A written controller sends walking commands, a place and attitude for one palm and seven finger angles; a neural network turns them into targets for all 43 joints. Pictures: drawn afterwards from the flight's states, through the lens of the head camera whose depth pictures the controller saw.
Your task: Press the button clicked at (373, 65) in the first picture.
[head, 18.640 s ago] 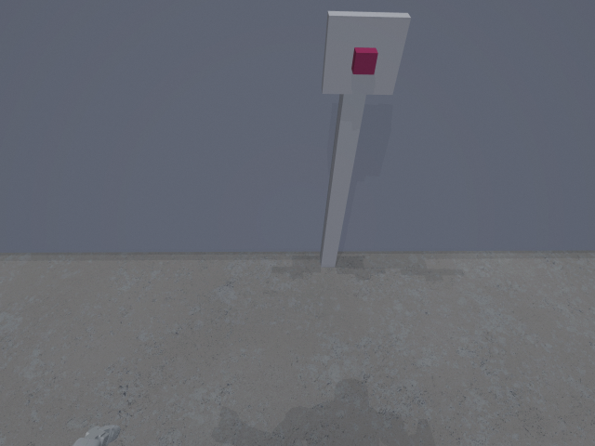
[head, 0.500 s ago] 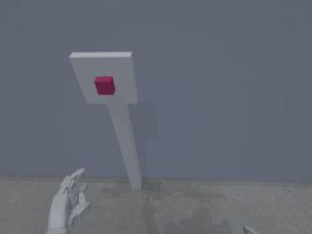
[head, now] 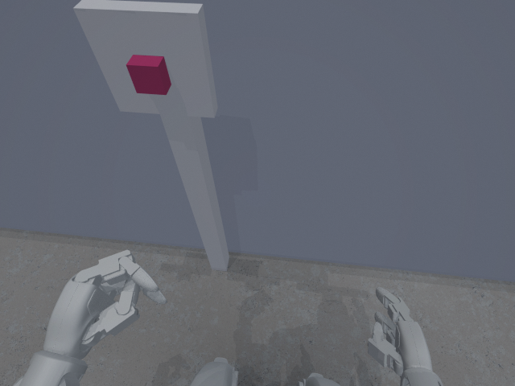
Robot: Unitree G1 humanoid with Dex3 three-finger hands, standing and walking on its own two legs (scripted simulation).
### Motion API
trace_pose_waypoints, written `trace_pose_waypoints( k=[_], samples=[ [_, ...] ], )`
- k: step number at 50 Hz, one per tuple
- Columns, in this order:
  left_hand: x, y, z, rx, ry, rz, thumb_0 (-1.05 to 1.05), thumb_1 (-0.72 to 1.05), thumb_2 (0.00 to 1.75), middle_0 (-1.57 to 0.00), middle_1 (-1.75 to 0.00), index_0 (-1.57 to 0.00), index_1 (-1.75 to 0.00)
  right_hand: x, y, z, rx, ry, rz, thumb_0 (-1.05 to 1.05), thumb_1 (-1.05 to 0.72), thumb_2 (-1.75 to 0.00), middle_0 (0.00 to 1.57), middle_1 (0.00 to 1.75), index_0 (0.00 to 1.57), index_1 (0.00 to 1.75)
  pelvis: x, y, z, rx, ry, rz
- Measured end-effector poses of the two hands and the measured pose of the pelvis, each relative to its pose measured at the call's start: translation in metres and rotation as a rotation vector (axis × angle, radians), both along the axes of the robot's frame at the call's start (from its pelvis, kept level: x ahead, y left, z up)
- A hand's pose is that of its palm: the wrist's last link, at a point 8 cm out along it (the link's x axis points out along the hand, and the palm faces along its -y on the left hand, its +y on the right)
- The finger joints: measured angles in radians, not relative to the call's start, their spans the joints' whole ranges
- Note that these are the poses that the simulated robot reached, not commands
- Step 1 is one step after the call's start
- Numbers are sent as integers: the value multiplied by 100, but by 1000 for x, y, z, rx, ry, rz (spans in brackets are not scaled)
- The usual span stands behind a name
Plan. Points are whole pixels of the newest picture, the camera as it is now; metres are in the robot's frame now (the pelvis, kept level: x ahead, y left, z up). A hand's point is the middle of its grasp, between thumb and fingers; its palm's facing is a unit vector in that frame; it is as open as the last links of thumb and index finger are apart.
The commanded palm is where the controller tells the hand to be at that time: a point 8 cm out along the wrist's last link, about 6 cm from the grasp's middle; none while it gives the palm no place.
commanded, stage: raise the hand and make a fist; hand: left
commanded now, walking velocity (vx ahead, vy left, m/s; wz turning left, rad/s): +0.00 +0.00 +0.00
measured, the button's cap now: (150, 74) +0.54 +0.22 +0.19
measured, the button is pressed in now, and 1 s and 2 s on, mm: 0 0 0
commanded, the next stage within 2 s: aim a knuckle at the button in 1.30 s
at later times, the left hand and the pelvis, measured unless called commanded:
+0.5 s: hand (78, 269) +0.23 +0.23 +0.13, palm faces -0.01 -1.00 -0.07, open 3.1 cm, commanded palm +0.20 +0.29 +0.14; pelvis +0.02 +0.04 +0.04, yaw -2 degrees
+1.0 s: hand (49, 214) +0.27 +0.26 +0.18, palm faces -0.03 -1.00 -0.06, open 3.1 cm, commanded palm +0.23 +0.31 +0.19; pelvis +0.03 +0.05 +0.06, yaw -1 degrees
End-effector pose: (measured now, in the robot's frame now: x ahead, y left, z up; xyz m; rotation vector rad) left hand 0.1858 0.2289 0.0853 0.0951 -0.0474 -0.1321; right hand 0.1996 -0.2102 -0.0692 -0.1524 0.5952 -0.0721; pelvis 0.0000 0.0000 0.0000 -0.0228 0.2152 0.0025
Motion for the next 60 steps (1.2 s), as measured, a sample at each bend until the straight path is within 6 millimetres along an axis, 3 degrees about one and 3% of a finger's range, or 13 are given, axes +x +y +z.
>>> trace_pose_waypoints(
  k=[2,5,9,12,19,28,37,46,54,60],
  samples=[
    [13,-2,-8,-9,126,-44,1,90,90,-98,-115,-98,-115,-18,-3,-1,22,49,-57,2,-90,-90,21,30,20,30,3,-1,6,13,-9,-13],
    [17,9,-5,-43,212,38,2,90,90,-107,-124,-106,-124,-42,-13,3,24,103,-144,2,-90,-90,21,30,20,30,11,1,18,24,-31,-36],
    [8,35,22,-29,125,197,2,90,90,-117,-135,-116,-135,-63,-28,11,-20,141,-201,2,-90,-90,21,30,20,30,18,5,27,23,-48,-48],
    [1,45,34,1,52,215,2,90,90,-122,-141,-122,-141,-68,-35,15,-68,153,-186,2,-90,-90,20,30,20,30,17,11,29,15,-51,-37],
    [6,39,20,-41,110,76,2,90,90,-128,-148,-128,-147,-52,-27,34,-118,62,-161,2,-90,-90,20,30,20,30,12,29,33,-2,-61,-31],
    [28,64,66,-32,-60,151,2,90,90,-130,-150,-130,-149,-13,23,62,-49,-89,-80,2,-90,-90,20,30,20,30,19,45,41,-11,-109,-30],
    [38,71,67,-11,69,104,2,90,90,-130,-150,-130,-150,-1,55,68,-19,-94,1,2,-90,-90,21,30,20,30,23,56,50,-14,-148,-24],
    [59,91,105,-22,-48,145,2,90,90,-130,-150,-130,-150,-13,48,65,-45,-28,3,2,-90,-90,21,30,20,30,25,56,57,-15,-175,-16],
    [63,76,88,-43,89,93,2,90,90,-130,-150,-130,-150,-20,28,71,-58,-34,-55,2,-90,-90,21,30,20,30,25,51,61,-5,-181,-33],
    [52,73,98,-39,3,156,2,90,90,-130,-150,-130,-150,-22,19,73,-71,-37,-43,2,-90,-90,20,30,20,30,22,43,62,-1,-194,-30]
  ],
)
